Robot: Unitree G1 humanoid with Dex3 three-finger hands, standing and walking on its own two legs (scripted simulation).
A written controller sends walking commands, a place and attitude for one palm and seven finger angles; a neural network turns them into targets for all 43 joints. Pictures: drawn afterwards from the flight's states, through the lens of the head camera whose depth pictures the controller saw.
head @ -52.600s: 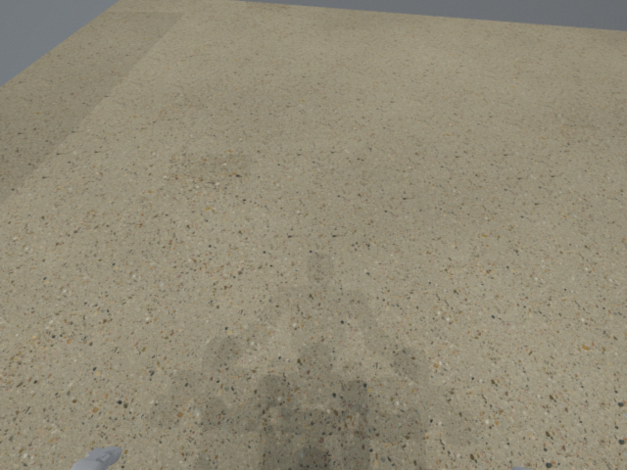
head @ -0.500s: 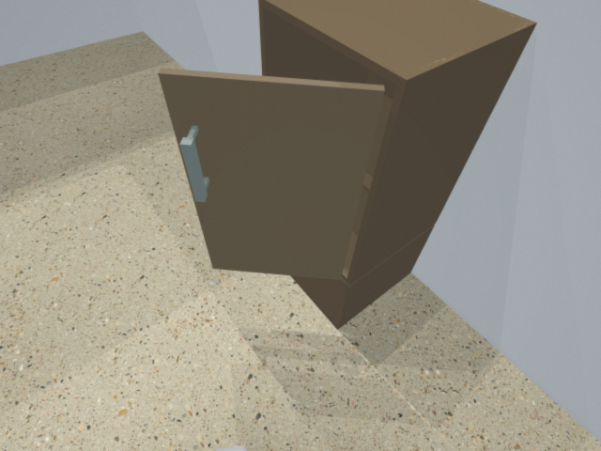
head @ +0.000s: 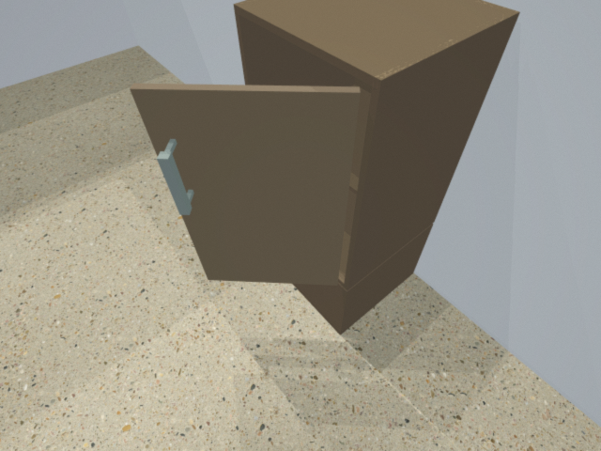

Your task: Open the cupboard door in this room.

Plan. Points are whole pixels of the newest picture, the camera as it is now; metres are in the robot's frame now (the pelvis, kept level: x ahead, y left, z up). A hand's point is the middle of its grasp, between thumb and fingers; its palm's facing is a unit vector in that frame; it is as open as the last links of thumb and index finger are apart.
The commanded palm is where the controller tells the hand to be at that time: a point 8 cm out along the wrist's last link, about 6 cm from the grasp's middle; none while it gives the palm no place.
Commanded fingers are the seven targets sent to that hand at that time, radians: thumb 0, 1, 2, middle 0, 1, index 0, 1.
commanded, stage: come to a stop and stand still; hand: left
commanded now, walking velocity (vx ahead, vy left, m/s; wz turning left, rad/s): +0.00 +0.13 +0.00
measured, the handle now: (178, 178) +0.57 +0.27 +0.00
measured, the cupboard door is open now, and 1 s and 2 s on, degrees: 47 47 47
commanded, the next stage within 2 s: look again from close up in 0.84 s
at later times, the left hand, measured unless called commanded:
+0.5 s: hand out of the picture +0.01 +0.22 -0.17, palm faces +0.01 -0.97 -0.23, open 7.4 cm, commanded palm none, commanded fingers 0.00 0.90 0.90 -0.20 -0.30 -0.20 -0.30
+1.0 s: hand out of the picture -0.06 +0.18 -0.17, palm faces +0.02 -0.99 -0.16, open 7.4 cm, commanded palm none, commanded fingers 0.00 0.90 0.90 -0.20 -0.30 -0.20 -0.30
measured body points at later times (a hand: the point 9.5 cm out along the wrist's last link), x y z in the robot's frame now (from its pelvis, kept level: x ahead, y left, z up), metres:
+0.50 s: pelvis -0.03 +0.03 +0.00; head -0.03 +0.03 +0.45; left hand +0.01 +0.27 -0.15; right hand +0.02 -0.20 -0.15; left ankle -0.01 +0.12 -0.74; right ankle -0.02 -0.11 -0.74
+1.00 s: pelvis -0.04 +0.02 +0.00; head -0.04 +0.03 +0.45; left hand -0.06 +0.23 -0.16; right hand -0.04 -0.20 -0.15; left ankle -0.01 +0.12 -0.74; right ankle -0.02 -0.11 -0.74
